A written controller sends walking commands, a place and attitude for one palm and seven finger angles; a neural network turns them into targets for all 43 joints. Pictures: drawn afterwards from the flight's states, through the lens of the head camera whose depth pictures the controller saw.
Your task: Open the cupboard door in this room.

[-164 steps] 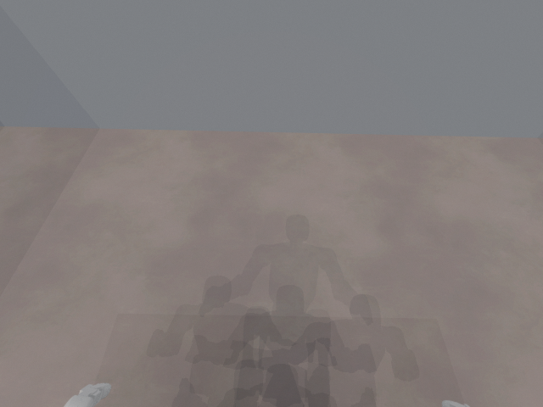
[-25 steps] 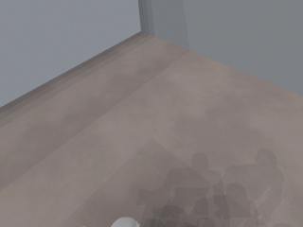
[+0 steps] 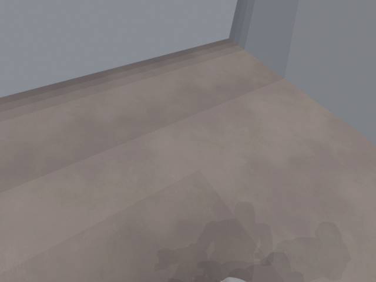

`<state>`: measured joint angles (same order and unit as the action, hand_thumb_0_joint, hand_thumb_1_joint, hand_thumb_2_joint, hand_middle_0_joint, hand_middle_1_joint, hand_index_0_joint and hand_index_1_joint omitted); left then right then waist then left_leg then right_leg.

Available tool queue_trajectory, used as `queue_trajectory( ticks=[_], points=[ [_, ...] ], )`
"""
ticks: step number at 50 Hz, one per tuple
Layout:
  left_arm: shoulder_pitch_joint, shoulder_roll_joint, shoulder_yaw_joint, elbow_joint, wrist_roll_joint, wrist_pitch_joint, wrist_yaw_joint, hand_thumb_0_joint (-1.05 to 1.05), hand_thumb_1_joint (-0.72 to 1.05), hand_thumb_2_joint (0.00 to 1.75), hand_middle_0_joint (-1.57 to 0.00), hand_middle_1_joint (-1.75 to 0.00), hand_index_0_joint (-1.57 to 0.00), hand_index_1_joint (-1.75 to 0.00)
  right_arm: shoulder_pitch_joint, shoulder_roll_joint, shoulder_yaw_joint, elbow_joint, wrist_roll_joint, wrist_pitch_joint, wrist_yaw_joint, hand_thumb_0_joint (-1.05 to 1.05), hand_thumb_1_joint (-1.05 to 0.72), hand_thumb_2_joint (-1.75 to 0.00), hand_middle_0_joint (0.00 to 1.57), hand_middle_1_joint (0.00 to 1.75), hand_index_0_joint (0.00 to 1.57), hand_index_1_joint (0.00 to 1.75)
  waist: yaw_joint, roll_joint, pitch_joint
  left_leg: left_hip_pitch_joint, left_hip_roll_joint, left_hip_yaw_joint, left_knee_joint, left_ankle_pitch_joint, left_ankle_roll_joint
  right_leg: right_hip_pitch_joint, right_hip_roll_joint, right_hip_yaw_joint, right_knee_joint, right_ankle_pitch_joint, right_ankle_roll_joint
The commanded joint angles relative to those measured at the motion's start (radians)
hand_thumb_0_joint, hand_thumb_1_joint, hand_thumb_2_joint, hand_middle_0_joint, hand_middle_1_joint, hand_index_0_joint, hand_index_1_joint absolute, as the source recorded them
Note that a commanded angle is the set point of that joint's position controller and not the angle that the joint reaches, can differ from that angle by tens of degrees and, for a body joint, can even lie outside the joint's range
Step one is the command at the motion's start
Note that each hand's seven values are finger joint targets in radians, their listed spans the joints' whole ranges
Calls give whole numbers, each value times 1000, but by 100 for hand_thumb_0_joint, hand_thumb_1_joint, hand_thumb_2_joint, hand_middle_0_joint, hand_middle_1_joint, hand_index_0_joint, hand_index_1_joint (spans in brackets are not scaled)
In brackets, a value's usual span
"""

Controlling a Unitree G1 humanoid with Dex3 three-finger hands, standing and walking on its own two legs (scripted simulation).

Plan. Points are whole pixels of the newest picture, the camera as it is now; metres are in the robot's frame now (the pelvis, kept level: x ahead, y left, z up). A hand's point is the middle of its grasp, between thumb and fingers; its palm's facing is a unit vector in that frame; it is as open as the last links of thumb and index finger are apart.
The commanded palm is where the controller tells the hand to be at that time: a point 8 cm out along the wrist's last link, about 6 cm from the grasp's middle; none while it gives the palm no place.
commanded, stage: turn or walk to find it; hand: left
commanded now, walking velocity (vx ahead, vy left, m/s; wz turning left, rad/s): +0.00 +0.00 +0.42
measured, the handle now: out of the picture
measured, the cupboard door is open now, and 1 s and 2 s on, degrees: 0 0 0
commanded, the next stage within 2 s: none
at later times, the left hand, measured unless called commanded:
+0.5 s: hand out of the picture +0.01 +0.15 -0.15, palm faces +0.24 -0.93 -0.27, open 7.4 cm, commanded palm none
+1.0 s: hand out of the picture -0.13 +0.22 -0.18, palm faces +0.47 -0.85 -0.23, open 7.4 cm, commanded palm none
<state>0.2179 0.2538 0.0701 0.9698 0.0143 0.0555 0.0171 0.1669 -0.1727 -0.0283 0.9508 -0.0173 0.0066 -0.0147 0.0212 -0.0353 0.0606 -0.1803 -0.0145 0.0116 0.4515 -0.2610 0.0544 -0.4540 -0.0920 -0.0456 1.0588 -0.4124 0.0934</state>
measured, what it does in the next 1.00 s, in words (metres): steps on the spot, turning left: right foot, then left foot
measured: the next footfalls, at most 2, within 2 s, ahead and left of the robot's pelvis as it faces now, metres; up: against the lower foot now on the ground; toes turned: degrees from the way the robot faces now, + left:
right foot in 0.28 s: +0.04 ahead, -0.14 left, +0.00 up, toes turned +3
left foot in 0.74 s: -0.06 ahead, +0.10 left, +0.00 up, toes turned +25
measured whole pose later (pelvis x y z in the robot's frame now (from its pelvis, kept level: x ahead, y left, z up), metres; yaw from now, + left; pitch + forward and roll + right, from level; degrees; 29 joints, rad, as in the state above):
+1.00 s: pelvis -0.08 +0.01 +0.00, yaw +25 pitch -1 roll -2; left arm 0.23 0.26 0.08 0.98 0.02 0.06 0.02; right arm 0.17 -0.17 -0.03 0.95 -0.02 0.01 -0.01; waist 0.02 -0.03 0.05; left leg -0.22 -0.03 0.02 0.43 -0.20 0.07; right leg -0.46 -0.09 -0.03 1.09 -0.36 0.09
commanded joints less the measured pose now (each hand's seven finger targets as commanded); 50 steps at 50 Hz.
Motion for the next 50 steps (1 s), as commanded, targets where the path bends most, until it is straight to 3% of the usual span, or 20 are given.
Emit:
queue_trajectory(
  ticks=[1,6,11,12,13,14,15,18,20,25,31,33,35,36,37,38,39,41,44,50],
  points=[
    [-30,56,7,-86,-2,-18,3,0,90,90,-20,-30,-20,-30,88,-218,-61,-30,-1,-5,-11,0,-90,-90,20,30,20,30,-41,172,-74,122,246,-227,-99,618,114,-62,-2,24,-56,9,8],
    [-88,42,3,-122,-5,-23,5,0,90,90,-20,-30,-20,-30,90,-224,-70,-38,-10,5,-7,0,-90,-90,20,30,20,30,-56,183,-61,57,236,-304,-92,532,124,26,34,20,-229,-29,-8],
    [-5,48,5,-111,-11,-41,12,0,90,90,-20,-30,-20,-30,59,-221,-78,-52,-5,12,0,0,-90,-90,20,30,20,30,-12,163,-104,-48,190,-333,-15,469,83,248,65,8,-528,140,-29],
    [34,62,10,-105,-9,-50,15,0,90,90,-20,-30,-20,-30,56,-208,-77,-56,0,11,3,0,-90,-90,20,30,20,30,8,118,-128,-108,151,-310,34,354,42,355,35,22,-666,239,-32],
    [54,130,20,-102,4,-61,21,0,90,90,-20,-30,-20,-30,79,-156,-70,-60,10,10,9,0,-90,-90,20,30,20,30,11,-54,-152,-260,68,-221,165,118,-21,504,-129,171,-743,285,-75],
    [70,205,34,-105,13,-65,24,0,90,90,-20,-30,-20,-30,75,-111,-61,-90,7,10,10,0,-90,-90,20,30,20,30,21,-288,-133,-404,-66,-66,380,-293,-83,516,-361,389,-760,459,-192],
    [72,197,25,-117,4,-59,23,0,90,90,-20,-30,-20,-30,64,-159,-79,-85,-2,23,7,0,-90,-90,20,30,20,30,27,-185,-128,-363,-28,-104,558,-336,-79,384,-397,354,-764,457,-256],
    [-73,108,8,-143,1,-60,23,0,90,90,-20,-30,-20,-30,99,-154,-82,-23,-7,50,24,0,-90,-90,20,30,20,30,-44,-109,-28,-361,19,-87,761,-153,-96,257,-231,165,-781,302,-210],
    [-61,87,0,-140,1,-66,19,0,90,90,-20,-30,-20,-30,121,-141,-78,-6,-7,54,31,0,-90,-90,20,30,20,30,-47,-114,-22,-360,26,-61,784,-89,-110,251,-195,82,-780,299,-188],
    [11,98,6,-110,7,-65,23,0,90,90,-20,-30,-20,-30,69,-137,-71,-10,-7,60,32,0,-90,-90,20,30,20,30,-15,-131,3,-364,56,-35,696,-97,-130,275,-226,67,-793,259,-209],
    [71,149,26,-71,20,-59,21,0,90,90,-20,-30,-20,-30,-14,-106,-50,-38,6,41,30,0,-90,-90,20,30,20,30,26,-153,-44,-253,58,43,365,-216,-121,350,-273,26,-697,480,-242],
    [75,160,30,-62,20,-55,19,0,90,90,-20,-30,-20,-30,10,-105,-45,-36,10,31,26,0,-90,-90,20,30,20,30,18,-168,-83,-182,44,69,260,-192,-109,353,-275,9,-642,562,-232],
    [52,159,31,-56,11,-48,15,0,90,90,-20,-30,-20,-30,72,-117,-47,-20,9,23,23,0,-90,-90,20,30,20,30,-24,-134,-98,-39,39,83,85,-30,-97,269,-255,-48,-567,483,-172],
    [46,134,27,-61,3,-42,13,0,90,90,-20,-30,-20,-30,118,-150,-54,-11,8,14,25,0,-90,-90,20,30,20,30,-52,-17,-128,78,69,36,-44,94,-86,194,-215,-95,-448,389,-122],
    [59,72,18,-89,-6,-33,9,0,90,90,-20,-30,-20,-30,147,-245,-75,-14,-2,4,21,0,-90,-90,20,30,20,30,-64,273,-133,169,295,-273,-128,298,0,-24,-82,-153,-243,42,-42],
    [0,41,-1,-122,1,-25,10,0,90,90,-20,-30,-20,-30,179,-310,-87,-10,-2,10,12,0,-90,-90,20,30,20,30,-89,362,-107,117,423,-391,-153,514,100,-100,-18,-83,-82,-240,-20],
    [-23,62,4,-114,6,-14,11,0,90,90,-20,-30,-20,-30,164,-292,-84,-1,-6,12,6,0,-90,-90,20,30,20,30,-86,256,-104,57,414,-336,-151,419,130,-69,-36,-11,4,-201,-36],
    [-26,71,15,-83,8,-9,4,0,90,90,-20,-30,-20,-30,57,-236,-67,-31,-5,8,-7,0,-90,-90,20,30,20,30,-49,257,-42,1,316,-269,-159,298,94,-102,-41,24,66,-69,-33],
    [20,65,15,-48,7,-17,-5,0,90,90,-20,-30,-20,-30,33,-214,-54,-46,0,-4,-10,0,-90,-90,20,30,20,30,-26,161,-59,44,244,-200,-150,390,73,-93,-20,23,83,42,-17],
    [-6,63,17,-64,5,-15,2,0,90,90,-20,-30,-20,-30,85,-208,-60,-41,1,-4,-8,0,-90,-90,20,30,20,30,-43,145,-75,73,235,-259,-170,324,90,-82,-10,40,11,58,3]
  ],
)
